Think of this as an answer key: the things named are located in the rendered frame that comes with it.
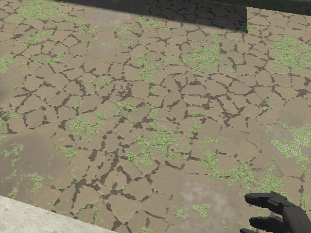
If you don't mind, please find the right robot hand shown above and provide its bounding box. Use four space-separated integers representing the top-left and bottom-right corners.
240 191 311 233

